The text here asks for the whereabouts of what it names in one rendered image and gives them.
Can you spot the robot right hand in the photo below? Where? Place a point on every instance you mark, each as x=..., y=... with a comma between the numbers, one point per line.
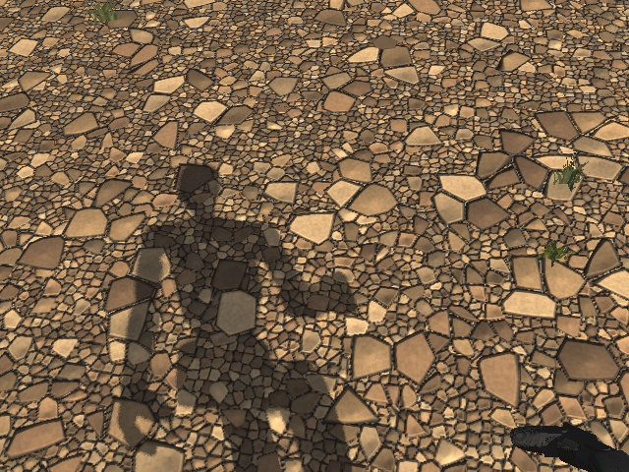
x=572, y=445

